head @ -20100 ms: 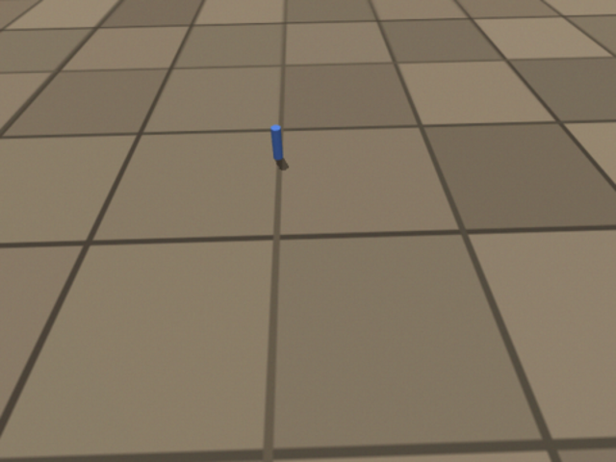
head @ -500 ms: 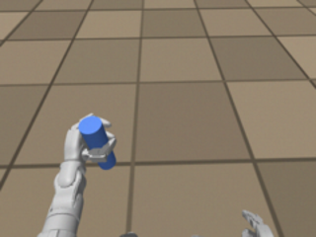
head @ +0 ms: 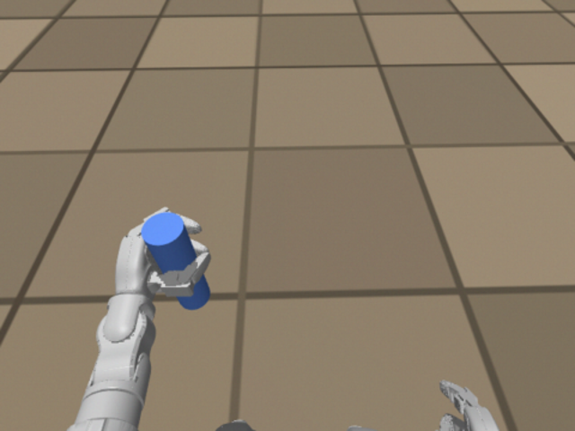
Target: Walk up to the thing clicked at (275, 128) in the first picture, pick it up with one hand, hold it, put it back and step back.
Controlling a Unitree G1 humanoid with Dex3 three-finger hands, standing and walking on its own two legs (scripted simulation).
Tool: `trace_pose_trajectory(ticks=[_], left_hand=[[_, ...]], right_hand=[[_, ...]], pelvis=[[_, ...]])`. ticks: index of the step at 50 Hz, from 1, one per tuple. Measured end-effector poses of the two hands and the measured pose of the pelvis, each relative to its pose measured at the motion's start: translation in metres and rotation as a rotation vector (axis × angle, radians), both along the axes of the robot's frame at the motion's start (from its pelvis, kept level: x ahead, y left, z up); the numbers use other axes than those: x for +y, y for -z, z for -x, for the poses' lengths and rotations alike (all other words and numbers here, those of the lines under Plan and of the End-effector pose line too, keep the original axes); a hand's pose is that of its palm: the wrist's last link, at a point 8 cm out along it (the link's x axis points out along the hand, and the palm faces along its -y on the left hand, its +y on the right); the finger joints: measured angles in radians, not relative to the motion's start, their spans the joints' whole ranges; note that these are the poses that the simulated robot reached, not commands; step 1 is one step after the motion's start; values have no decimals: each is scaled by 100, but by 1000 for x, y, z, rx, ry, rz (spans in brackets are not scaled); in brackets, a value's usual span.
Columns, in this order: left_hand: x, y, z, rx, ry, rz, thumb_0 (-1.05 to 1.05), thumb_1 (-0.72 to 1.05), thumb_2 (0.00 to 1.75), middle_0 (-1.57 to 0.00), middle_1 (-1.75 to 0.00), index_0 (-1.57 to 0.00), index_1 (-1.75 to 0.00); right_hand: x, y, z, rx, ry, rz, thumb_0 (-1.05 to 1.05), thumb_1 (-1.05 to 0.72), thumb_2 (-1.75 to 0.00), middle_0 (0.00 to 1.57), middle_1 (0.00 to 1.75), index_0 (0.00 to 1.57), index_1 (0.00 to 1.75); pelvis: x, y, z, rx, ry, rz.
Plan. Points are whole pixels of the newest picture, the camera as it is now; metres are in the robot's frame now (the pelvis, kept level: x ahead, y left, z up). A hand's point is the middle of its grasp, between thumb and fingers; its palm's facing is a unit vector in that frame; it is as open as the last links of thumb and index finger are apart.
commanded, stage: hold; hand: left
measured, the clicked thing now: (180, 266) +0.33 +0.18 +0.03
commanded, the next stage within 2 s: crouch in 0.30 s
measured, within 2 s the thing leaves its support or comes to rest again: neither
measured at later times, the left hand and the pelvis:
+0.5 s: hand (183, 259) +0.33 +0.17 +0.06, palm faces +0.05 -1.00 -0.01, open 7.1 cm; pelvis +0.00 +0.00 +0.00, yaw +0 degrees
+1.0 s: hand (201, 300) +0.35 +0.18 -0.13, palm faces +0.08 -1.00 +0.00, open 7.1 cm; pelvis -0.03 +0.00 -0.12, yaw -1 degrees
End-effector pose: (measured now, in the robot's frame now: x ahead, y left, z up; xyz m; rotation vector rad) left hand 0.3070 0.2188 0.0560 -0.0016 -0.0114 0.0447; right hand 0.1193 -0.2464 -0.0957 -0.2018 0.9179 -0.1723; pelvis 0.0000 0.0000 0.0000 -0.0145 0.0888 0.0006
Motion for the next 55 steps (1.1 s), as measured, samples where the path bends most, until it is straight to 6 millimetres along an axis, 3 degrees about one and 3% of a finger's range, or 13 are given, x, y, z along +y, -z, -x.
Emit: trace_pose_trajectory(ticks=[24,31,37,42,49,55], left_hand=[[0,-2,2,-6,-2,-8,4,-3,111,-92,-106,-89,-106],[-1,17,2,28,-22,4,4,-3,111,-92,-106,-89,-106],[2,53,0,47,-44,13,4,-3,111,-92,-106,-89,-106],[9,98,-4,43,-53,9,4,-3,111,-92,-106,-89,-106],[14,173,-17,8,-32,-4,4,-3,110,-91,-106,-89,-107],[19,236,-24,1,-41,-4,4,-3,110,-91,-106,-89,-107]], right_hand=[[-1,0,0,-2,0,-4,1,-90,-90,20,30,20,30],[-3,5,1,5,-9,0,1,-89,-90,20,30,21,30],[-9,21,8,38,-25,18,1,-89,-90,20,30,21,30],[-17,49,18,85,-41,42,1,-89,-90,20,30,21,30],[-25,115,29,151,-63,75,1,-89,-90,20,30,20,30],[-20,178,35,203,-78,64,1,-89,-90,20,30,20,30]], pelvis=[[-1,0,0,-3,0,-1],[-2,5,3,26,-2,-1],[-4,21,10,88,-2,0],[-5,49,17,182,0,3],[-3,113,26,328,7,12],[-1,168,35,414,18,17]])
